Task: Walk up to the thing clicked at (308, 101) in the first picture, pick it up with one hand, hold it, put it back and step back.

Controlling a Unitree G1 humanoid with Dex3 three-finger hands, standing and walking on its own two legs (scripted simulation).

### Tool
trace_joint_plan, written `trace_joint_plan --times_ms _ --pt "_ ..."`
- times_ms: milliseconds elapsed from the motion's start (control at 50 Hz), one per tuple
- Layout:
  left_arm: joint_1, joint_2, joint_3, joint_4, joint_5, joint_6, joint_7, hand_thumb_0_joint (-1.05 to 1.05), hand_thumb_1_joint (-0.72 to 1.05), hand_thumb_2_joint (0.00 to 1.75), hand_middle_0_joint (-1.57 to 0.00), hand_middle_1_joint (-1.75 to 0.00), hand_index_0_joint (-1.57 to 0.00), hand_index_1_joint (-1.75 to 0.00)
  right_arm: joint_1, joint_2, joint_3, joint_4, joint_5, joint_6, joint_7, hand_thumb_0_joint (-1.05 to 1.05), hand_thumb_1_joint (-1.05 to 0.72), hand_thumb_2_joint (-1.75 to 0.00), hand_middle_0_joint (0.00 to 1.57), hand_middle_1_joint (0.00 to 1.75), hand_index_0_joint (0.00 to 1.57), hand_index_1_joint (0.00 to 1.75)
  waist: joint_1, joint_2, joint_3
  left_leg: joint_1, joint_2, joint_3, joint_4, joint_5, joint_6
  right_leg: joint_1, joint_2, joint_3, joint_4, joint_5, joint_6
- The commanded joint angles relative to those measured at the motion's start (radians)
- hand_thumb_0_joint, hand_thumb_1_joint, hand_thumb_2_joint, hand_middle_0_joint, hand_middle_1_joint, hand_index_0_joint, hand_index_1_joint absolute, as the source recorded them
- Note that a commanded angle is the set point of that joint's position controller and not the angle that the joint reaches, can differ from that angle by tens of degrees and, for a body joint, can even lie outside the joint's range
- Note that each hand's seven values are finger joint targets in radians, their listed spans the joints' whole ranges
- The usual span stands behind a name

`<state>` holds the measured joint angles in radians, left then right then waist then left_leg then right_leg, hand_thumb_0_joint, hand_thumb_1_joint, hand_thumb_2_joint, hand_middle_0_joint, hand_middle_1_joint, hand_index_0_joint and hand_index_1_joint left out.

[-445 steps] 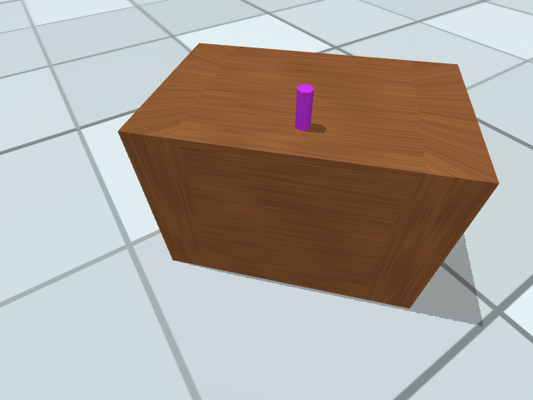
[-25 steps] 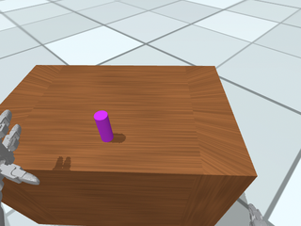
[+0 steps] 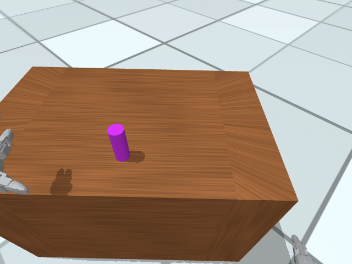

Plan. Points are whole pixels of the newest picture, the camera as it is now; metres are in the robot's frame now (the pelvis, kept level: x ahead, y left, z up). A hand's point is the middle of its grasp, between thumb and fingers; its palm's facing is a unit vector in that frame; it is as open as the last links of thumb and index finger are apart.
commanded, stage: go down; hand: left
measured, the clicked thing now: (119, 143) +0.46 +0.19 -0.01
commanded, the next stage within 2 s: approach in 1.82 s
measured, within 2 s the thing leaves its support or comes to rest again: neither
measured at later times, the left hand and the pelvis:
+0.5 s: hand (13, 147) +0.34 +0.37 +0.12, palm faces +0.18 -0.98 -0.01, open 17.4 cm; pelvis +0.01 +0.00 +0.00, yaw +0 degrees
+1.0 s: hand (13, 139) +0.36 +0.38 +0.12, palm faces +0.19 -0.98 +0.00, open 17.4 cm; pelvis +0.00 +0.00 -0.01, yaw +0 degrees
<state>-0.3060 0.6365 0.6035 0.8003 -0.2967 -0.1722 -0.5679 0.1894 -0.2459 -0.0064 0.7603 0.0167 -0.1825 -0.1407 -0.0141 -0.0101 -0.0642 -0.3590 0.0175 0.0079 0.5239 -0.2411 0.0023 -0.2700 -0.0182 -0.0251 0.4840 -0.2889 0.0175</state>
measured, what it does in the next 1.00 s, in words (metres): stands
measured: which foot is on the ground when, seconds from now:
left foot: down 0.00-1.00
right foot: down 0.00-1.00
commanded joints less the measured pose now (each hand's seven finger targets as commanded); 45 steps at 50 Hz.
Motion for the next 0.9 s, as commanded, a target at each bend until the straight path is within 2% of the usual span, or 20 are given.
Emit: trace_joint_plan --times_ms 0,20,60,200,220,240,260,280,300,400,460,520,600,660,720,740,760,780,800,880 --pt "-0.328 0.386 0.067 -0.174 -0.025 -0.07 -0.008 0.0 -0.51 0.05 -0.04 -0.01 -0.04 -0.01 -0.111 -0.177 -0.056 -0.164 0.003 -0.059 -0.021 0.0 0.53 -0.05 0.05 0.05 0.05 0.05 -0.008 0.114 -0.225 0.204 -0.01 -0.019 -0.047 0.189 0.018 -0.062 0.021 -0.018 -0.062 0.192 -0.03" --pt "-0.32 0.379 0.066 -0.144 -0.026 -0.069 -0.007 0.0 -0.51 0.05 -0.04 -0.01 -0.04 -0.02 -0.067 -0.158 -0.041 -0.109 0.002 -0.056 -0.019 0.0 0.53 -0.05 0.05 0.05 0.05 0.05 0.0 0.106 -0.193 0.186 -0.01 -0.018 -0.045 0.179 0.019 -0.072 0.023 -0.019 -0.06 0.182 -0.03" --pt "-0.314 0.401 0.082 -0.123 -0.023 -0.073 -0.007 0.0 -0.53 0.05 -0.05 -0.01 -0.04 -0.02 -0.08 -0.186 -0.061 -0.146 0.0 -0.061 -0.022 0.0 0.53 -0.06 0.05 0.05 0.05 0.05 -0.01 0.104 -0.255 0.212 -0.006 -0.021 -0.033 0.212 0.017 -0.071 0.025 -0.02 -0.052 0.201 -0.029" --pt "-0.358 0.436 0.087 -0.134 -0.014 -0.083 -0.005 0.0 -0.52 0.07 -0.04 -0.02 -0.04 -0.03 -0.092 -0.166 -0.044 -0.151 0.001 -0.068 -0.021 0.0 0.53 -0.06 0.05 0.05 0.05 0.05 0.001 0.142 -0.257 0.187 -0.004 -0.022 -0.015 0.232 0.013 -0.085 0.027 -0.019 -0.035 0.207 -0.032" --pt "-0.36 0.425 0.074 -0.152 -0.012 -0.082 -0.007 0.0 -0.53 0.07 -0.04 -0.02 -0.04 -0.03 -0.091 -0.139 -0.02 -0.151 0.002 -0.068 -0.019 0.0 0.53 -0.06 0.05 0.05 0.05 0.05 0.005 0.164 -0.268 0.195 -0.006 -0.019 -0.011 0.249 0.014 -0.08 0.025 -0.017 -0.032 0.223 -0.032" --pt "-0.338 0.42 0.077 -0.085 -0.007 -0.077 -0.01 0.0 -0.53 0.08 -0.04 -0.02 -0.04 -0.03 -0.054 -0.147 -0.033 -0.123 -0.001 -0.063 -0.018 0.0 0.53 -0.06 0.05 0.05 0.05 0.05 -0.01 0.134 -0.252 0.182 -0.001 -0.024 -0.006 0.248 0.014 -0.1 0.029 -0.018 -0.028 0.212 -0.032" --pt "-0.349 0.438 0.087 -0.139 -0.01 -0.083 -0.011 0.0 -0.53 0.08 -0.04 -0.02 -0.03 -0.04 -0.086 -0.169 -0.04 -0.154 -0.001 -0.067 -0.018 0.0 0.53 -0.06 0.05 0.05 0.05 0.05 0.003 0.152 -0.283 0.195 0.003 -0.029 -0.008 0.269 0.009 -0.093 0.031 -0.02 -0.024 0.218 -0.036" --pt "-0.394 0.446 0.085 -0.153 -0.014 -0.087 -0.014 0.0 -0.51 0.07 -0.04 -0.02 -0.04 -0.03 -0.094 -0.164 -0.042 -0.148 0.001 -0.068 -0.019 0.0 0.53 -0.06 0.05 0.05 0.05 0.05 -0.006 0.171 -0.273 0.197 0.0 -0.024 -0.004 0.251 0.009 -0.1 0.028 -0.017 -0.029 0.211 -0.034" --pt "-0.384 0.441 0.086 -0.144 -0.014 -0.083 -0.014 0.0 -0.53 0.08 -0.04 -0.03 -0.04 -0.04 -0.088 -0.146 -0.023 -0.134 -0.002 -0.068 -0.02 0.0 0.53 -0.06 0.05 0.05 0.05 0.05 0.003 0.16 -0.295 0.205 -0.001 -0.025 0.006 0.289 0.014 -0.089 0.028 -0.021 -0.021 0.241 -0.032" --pt "-0.389 0.455 0.083 -0.1 -0.007 -0.08 -0.032 0.0 -0.5 0.07 -0.04 -0.02 -0.04 -0.03 -0.074 -0.169 -0.045 -0.135 -0.004 -0.068 -0.023 0.0 0.53 -0.06 0.05 0.05 0.05 0.05 -0.023 0.144 -0.287 0.192 0.0 -0.024 0.019 0.293 0.017 -0.111 0.027 -0.016 -0.018 0.25 -0.028" --pt "-0.378 0.471 0.092 -0.104 -0.005 -0.077 -0.031 0.0 -0.52 0.07 -0.04 -0.03 -0.04 -0.03 -0.086 -0.164 -0.043 -0.144 -0.002 -0.068 -0.022 0.0 0.53 -0.06 0.05 0.05 0.05 0.05 -0.011 0.152 -0.288 0.183 -0.003 -0.025 0.026 0.297 0.018 -0.121 0.026 -0.018 -0.007 0.256 -0.029" --pt "-0.368 0.451 0.081 -0.045 -0.008 -0.076 -0.049 0.0 -0.51 0.08 -0.04 -0.03 -0.04 -0.04 -0.042 -0.143 -0.025 -0.117 -0.002 -0.069 -0.018 0.0 0.53 -0.06 0.05 0.05 0.05 0.05 -0.024 0.143 -0.255 0.168 0.002 -0.029 0.035 0.3 0.017 -0.148 0.03 -0.022 0.003 0.243 -0.028" --pt "-0.424 0.512 0.114 -0.07 -0.004 -0.085 -0.044 0.0 -0.52 0.08 -0.04 -0.03 -0.04 -0.04 -0.069 -0.176 -0.044 -0.162 -0.006 -0.076 -0.018 0.0 0.53 -0.06 0.05 0.05 0.05 0.05 -0.016 0.159 -0.332 0.186 0.006 -0.039 0.053 0.332 0.013 -0.147 0.032 -0.026 0.022 0.249 -0.033" --pt "-0.421 0.503 0.104 -0.044 0.002 -0.081 -0.042 0.0 -0.51 0.07 -0.04 -0.03 -0.04 -0.03 -0.053 -0.162 -0.036 -0.161 -0.006 -0.076 -0.019 0.0 0.53 -0.06 0.05 0.05 0.05 0.05 -0.026 0.146 -0.335 0.189 0.004 -0.039 0.068 0.358 0.019 -0.155 0.031 -0.027 0.028 0.275 -0.028" --pt "-0.443 0.524 0.106 -0.031 0.01 -0.083 -0.047 0.0 -0.49 0.07 -0.04 -0.02 -0.04 -0.03 -0.072 -0.141 -0.018 -0.164 -0.007 -0.079 -0.015 0.0 0.53 -0.06 0.05 0.05 0.05 0.05 -0.02 0.171 -0.32 0.163 0.003 -0.038 0.078 0.347 0.019 -0.171 0.029 -0.024 0.037 0.266 -0.027" --pt "-0.445 0.536 0.115 -0.019 0.01 -0.083 -0.051 0.0 -0.5 0.07 -0.04 -0.02 -0.04 -0.03 -0.03 -0.155 -0.032 -0.143 -0.009 -0.074 -0.016 0.0 0.53 -0.06 0.05 0.05 0.05 0.05 -0.028 0.179 -0.324 0.165 0.003 -0.037 0.084 0.359 0.019 -0.177 0.029 -0.024 0.041 0.275 -0.027" --pt "-0.459 0.539 0.11 -0.034 0.01 -0.086 -0.052 0.0 -0.52 0.06 -0.05 -0.02 -0.04 -0.03 -0.079 -0.174 -0.041 -0.204 -0.008 -0.08 -0.018 0.0 0.53 -0.06 0.05 0.05 0.05 0.05 -0.028 0.165 -0.334 0.16 0.001 -0.036 0.082 0.328 0.02 -0.174 0.028 -0.021 0.039 0.259 -0.026" --pt "-0.447 0.533 0.108 0.015 0.013 -0.082 -0.053 0.0 -0.5 0.07 -0.04 -0.03 -0.04 -0.03 -0.045 -0.166 -0.037 -0.179 -0.01 -0.079 -0.016 0.0 0.53 -0.06 0.05 0.05 0.05 0.05 -0.039 0.151 -0.303 0.142 0.002 -0.035 0.083 0.294 0.021 -0.19 0.03 -0.021 0.041 0.237 -0.026" --pt "-0.479 0.551 0.115 -0.022 0.011 -0.087 -0.053 0.0 -0.5 0.07 -0.04 -0.03 -0.04 -0.04 -0.044 -0.137 -0.009 -0.16 -0.009 -0.078 -0.012 0.0 0.54 -0.06 0.05 0.05 0.05 0.05 -0.025 0.179 -0.301 0.128 0.001 -0.034 0.083 0.278 0.019 -0.189 0.029 -0.022 0.044 0.225 -0.028" --pt "-0.504 0.573 0.122 -0.012 0.018 -0.089 -0.052 0.0 -0.49 0.08 -0.04 -0.03 -0.04 -0.04 -0.059 -0.167 -0.026 -0.245 -0.013 -0.084 -0.014 0.0 0.54 -0.06 0.05 0.05 0.05 0.05 -0.041 0.153 -0.363 0.131 -0.001 -0.037 0.106 0.291 0.025 -0.191 0.03 -0.019 0.061 0.247 -0.024"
